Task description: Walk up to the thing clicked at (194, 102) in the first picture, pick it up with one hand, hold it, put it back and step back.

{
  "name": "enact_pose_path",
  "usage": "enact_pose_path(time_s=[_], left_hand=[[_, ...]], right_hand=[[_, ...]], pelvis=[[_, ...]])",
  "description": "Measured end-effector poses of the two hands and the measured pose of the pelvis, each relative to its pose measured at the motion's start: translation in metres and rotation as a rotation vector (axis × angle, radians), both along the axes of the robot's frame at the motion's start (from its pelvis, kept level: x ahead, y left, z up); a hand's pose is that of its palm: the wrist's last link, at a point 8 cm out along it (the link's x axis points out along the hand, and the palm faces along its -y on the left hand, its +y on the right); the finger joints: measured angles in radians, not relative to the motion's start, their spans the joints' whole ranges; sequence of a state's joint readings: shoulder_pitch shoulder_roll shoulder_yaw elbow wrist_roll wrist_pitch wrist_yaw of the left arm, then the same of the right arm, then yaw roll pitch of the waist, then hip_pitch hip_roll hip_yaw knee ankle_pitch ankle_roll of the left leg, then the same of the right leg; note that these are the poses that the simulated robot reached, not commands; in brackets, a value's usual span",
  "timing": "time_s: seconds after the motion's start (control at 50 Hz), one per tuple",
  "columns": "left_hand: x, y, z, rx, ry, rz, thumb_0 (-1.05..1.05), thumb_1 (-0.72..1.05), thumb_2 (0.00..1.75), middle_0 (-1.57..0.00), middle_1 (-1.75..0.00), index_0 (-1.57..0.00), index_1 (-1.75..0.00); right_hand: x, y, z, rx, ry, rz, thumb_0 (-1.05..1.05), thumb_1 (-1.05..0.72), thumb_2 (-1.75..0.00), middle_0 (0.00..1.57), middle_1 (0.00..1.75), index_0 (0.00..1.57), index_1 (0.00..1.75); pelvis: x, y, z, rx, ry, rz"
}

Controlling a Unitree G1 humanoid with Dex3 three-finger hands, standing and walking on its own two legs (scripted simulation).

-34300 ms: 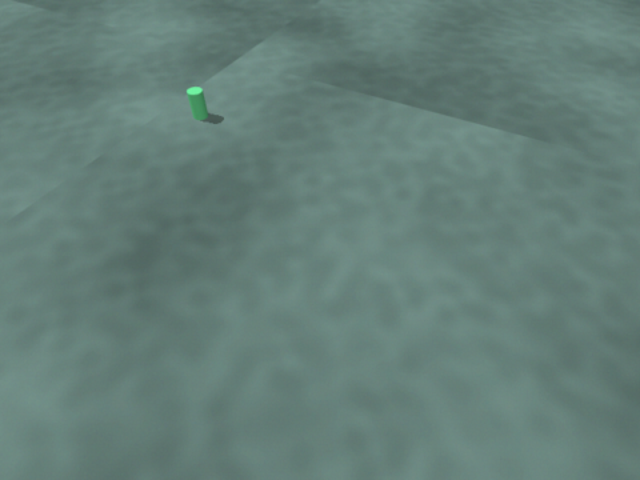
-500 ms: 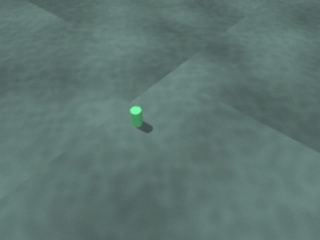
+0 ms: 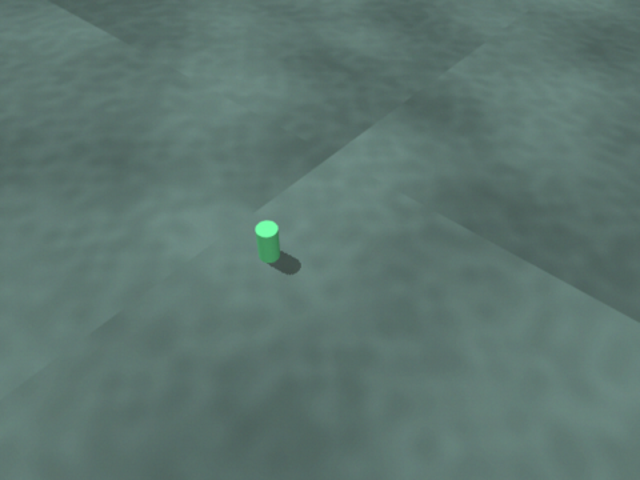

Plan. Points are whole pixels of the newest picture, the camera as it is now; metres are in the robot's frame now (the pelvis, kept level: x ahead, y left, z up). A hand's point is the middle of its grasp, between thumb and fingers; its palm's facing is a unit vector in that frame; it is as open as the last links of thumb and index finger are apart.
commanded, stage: step back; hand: left
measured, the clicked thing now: (268, 242) +1.02 +0.19 -0.69
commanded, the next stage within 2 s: stand in 0.28 s
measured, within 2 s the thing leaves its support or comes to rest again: neither
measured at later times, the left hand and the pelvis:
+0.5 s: hand out of the picture +0.12 +0.24 -0.14, palm faces -0.04 -0.94 -0.35, open 7.4 cm; pelvis +0.01 -0.01 +0.02, yaw -1 degrees
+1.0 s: hand out of the picture +0.06 +0.24 -0.14, palm faces -0.06 -0.94 -0.35, open 7.4 cm; pelvis -0.01 -0.01 +0.02, yaw -1 degrees
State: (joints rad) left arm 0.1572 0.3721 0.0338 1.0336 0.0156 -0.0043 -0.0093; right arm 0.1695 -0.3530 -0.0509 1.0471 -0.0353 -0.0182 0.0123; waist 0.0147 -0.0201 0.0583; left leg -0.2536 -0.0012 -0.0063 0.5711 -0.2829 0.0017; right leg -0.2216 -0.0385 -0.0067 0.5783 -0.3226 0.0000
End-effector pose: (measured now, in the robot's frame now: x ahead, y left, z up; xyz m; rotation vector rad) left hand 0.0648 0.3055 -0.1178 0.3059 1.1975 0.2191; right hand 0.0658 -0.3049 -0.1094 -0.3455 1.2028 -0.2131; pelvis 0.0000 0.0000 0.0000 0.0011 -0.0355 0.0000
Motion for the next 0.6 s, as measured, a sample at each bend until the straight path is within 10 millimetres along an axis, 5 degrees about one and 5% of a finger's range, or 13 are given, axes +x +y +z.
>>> enact_pose_path(time_s=[0.32, 0.6], left_hand=[[0.055, -0.003, 0.016, 0.024, -0.055, -0.038, 0.01, 0.9, 0.89, -0.21, -0.3, -0.2, -0.3], [0.039, -0.024, 0.019, -0.009, -0.018, -0.06, 0.01, 0.9, 0.89, -0.21, -0.3, -0.2, -0.3]], right_hand=[[0.061, 0.014, 0.005, 0.047, -0.094, -0.01, 0.0, -0.9, -0.9, 0.2, 0.3, 0.2, 0.3], [0.03, 0.001, 0.01, 0.049, -0.052, -0.034, 0.0, -0.9, -0.9, 0.2, 0.3, 0.2, 0.3]], pelvis=[[0.017, -0.001, 0.008, -0.002, -0.004, -0.016], [0.005, -0.008, 0.017, 0.0, -0.02, -0.017]])
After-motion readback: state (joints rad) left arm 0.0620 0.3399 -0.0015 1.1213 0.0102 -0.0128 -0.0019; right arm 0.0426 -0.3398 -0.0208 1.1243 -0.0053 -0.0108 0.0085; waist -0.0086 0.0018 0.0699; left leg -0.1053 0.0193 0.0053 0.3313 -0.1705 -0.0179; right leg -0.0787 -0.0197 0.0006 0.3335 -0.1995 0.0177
